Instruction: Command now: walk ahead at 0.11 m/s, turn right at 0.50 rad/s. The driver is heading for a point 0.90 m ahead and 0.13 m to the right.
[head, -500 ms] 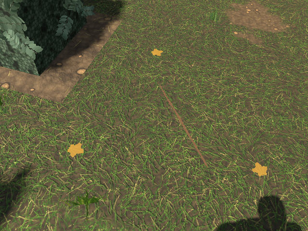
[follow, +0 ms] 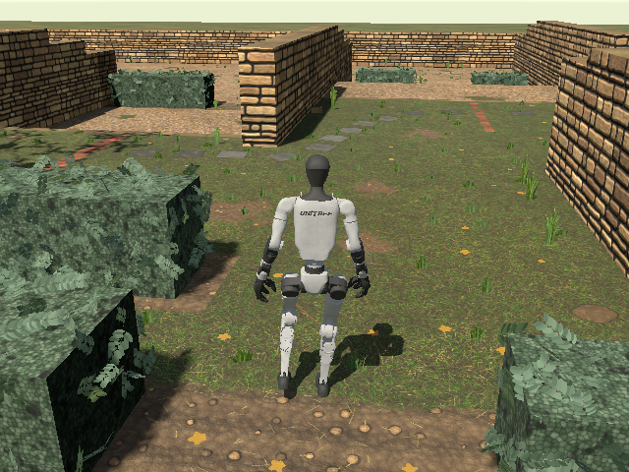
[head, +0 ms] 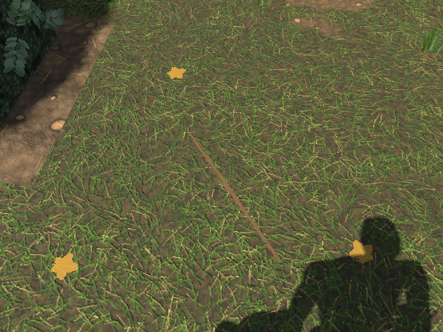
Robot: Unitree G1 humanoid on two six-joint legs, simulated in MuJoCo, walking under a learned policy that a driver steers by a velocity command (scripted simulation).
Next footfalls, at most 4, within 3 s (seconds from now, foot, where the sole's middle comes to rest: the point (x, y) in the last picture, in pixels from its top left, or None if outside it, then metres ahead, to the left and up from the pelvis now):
0.36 left None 0.12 0.14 -0.77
0.78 right None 0.02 -0.05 -0.77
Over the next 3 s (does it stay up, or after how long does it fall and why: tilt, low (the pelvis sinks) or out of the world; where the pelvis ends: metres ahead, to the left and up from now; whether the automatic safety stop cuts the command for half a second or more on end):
stays up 0.28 0.01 -0.01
